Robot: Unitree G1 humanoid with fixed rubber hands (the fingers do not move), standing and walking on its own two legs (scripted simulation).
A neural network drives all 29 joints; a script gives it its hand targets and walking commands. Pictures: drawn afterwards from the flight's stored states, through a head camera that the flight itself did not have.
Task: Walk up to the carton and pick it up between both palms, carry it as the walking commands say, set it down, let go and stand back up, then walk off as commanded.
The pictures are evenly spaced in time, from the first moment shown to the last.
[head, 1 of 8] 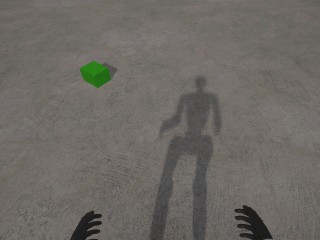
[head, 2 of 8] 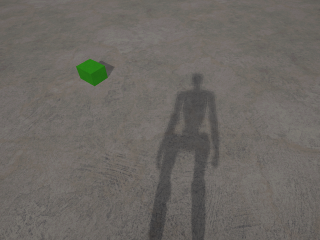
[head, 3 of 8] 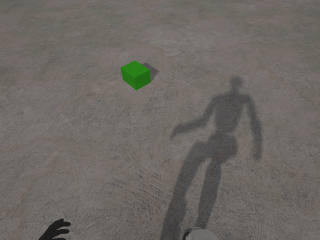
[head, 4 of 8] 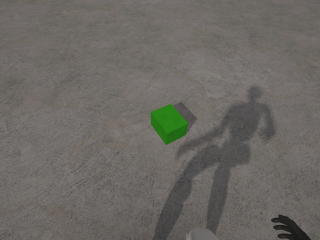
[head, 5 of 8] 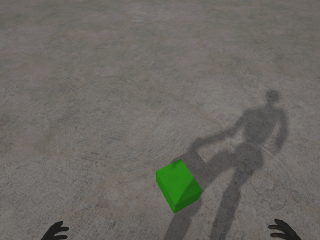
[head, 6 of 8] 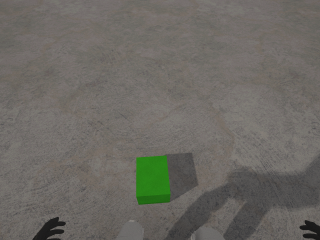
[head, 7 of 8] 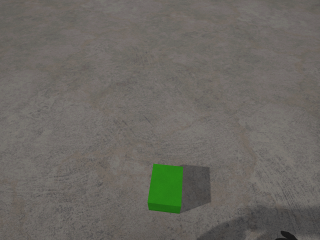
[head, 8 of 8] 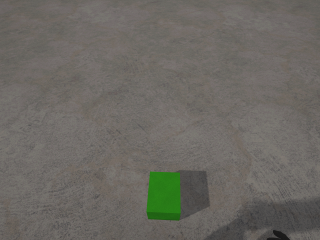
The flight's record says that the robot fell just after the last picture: no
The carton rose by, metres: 0.00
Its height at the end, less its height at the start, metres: +0.00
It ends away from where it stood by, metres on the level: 0.00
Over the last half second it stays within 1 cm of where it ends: yes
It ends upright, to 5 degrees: yes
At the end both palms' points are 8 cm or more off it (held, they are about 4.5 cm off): yes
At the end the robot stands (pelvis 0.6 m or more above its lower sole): yes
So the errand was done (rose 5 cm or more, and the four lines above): no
